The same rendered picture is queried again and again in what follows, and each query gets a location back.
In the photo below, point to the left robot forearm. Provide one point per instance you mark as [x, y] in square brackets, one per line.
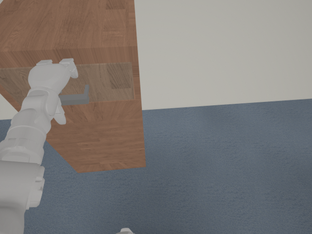
[26, 136]

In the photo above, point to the robot left upper arm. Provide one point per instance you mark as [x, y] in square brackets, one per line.
[21, 187]

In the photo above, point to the robot left hand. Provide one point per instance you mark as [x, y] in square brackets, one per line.
[55, 77]

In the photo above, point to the cabinet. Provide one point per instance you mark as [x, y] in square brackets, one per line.
[101, 135]

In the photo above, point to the handle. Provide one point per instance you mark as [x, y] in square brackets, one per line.
[75, 99]

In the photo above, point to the drawer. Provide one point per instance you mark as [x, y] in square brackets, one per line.
[107, 81]

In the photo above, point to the left robot shin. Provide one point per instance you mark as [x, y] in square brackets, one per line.
[125, 229]

